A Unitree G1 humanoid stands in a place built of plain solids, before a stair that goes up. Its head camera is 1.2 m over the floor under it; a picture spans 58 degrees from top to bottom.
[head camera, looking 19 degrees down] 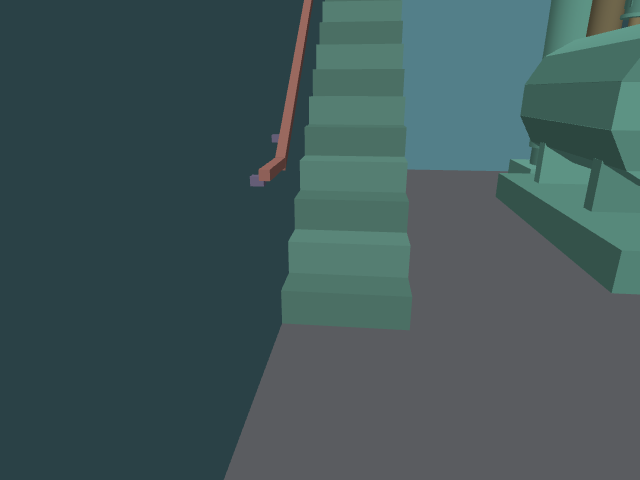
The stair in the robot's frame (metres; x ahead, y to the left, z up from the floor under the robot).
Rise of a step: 0.19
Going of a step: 0.24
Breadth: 0.69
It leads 6 degrees to the right of straight ahead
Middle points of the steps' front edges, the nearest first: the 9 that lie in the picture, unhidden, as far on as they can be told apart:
2.05 -0.13 0.20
2.29 -0.16 0.39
2.53 -0.19 0.58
2.77 -0.21 0.77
3.01 -0.24 0.97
3.24 -0.26 1.16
3.48 -0.29 1.35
3.72 -0.31 1.55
3.96 -0.34 1.74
